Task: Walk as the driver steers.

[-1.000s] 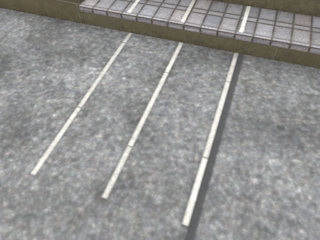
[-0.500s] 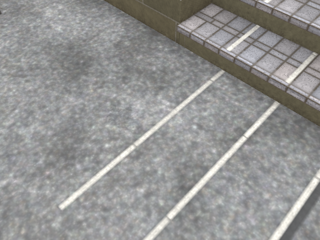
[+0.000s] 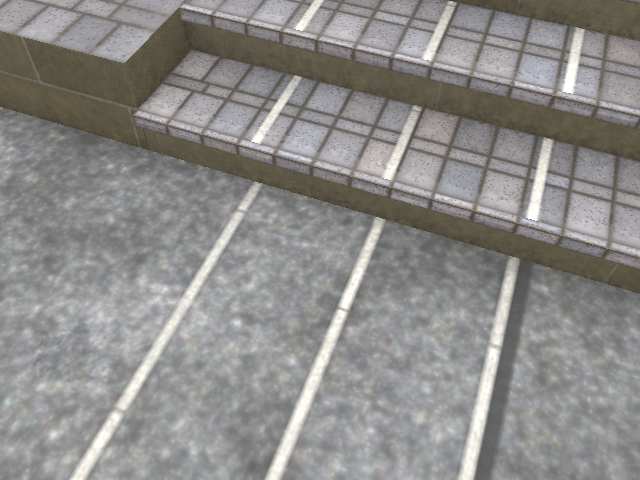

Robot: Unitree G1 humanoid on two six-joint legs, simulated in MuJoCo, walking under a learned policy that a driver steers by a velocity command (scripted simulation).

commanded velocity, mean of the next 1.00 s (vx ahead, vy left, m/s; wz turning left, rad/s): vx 0.02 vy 0.00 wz -0.64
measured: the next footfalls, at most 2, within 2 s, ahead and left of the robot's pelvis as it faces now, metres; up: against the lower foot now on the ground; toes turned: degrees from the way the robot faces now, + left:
right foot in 0.12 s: +0.05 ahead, -0.12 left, +0.00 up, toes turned -10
left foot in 0.56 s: +0.14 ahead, +0.04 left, +0.00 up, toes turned -38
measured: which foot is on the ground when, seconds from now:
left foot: down 0.00-0.10, up 0.12-0.54, down 0.56-0.92, up 0.94-1.00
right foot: up 0.00-0.10, down 0.12-0.56, up 0.58-0.90, down 0.92-1.00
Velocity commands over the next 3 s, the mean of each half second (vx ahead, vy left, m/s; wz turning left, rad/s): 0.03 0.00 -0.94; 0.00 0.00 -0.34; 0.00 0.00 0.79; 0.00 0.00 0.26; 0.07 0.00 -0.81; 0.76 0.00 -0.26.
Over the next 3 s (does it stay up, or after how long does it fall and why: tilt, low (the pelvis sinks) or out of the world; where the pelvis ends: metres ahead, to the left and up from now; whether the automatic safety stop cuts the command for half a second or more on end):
stays up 0.26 -0.23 0.00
